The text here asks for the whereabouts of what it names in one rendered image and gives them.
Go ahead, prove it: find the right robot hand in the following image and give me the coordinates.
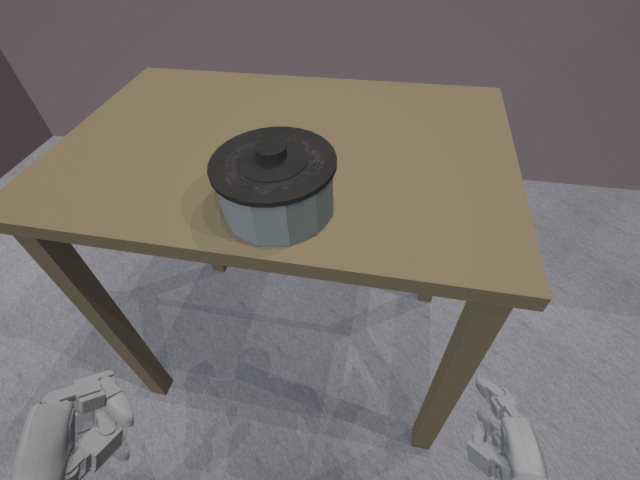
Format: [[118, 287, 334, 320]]
[[467, 377, 548, 480]]

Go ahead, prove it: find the left robot hand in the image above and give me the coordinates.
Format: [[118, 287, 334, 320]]
[[11, 370, 134, 480]]

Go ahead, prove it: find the knob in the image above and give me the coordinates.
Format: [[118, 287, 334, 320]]
[[254, 138, 287, 165]]

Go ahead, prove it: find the pot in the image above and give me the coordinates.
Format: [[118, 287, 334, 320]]
[[217, 179, 333, 247]]

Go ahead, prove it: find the lid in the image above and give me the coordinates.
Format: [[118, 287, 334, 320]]
[[207, 127, 337, 208]]

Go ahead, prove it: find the table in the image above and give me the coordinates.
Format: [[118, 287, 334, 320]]
[[0, 67, 551, 450]]

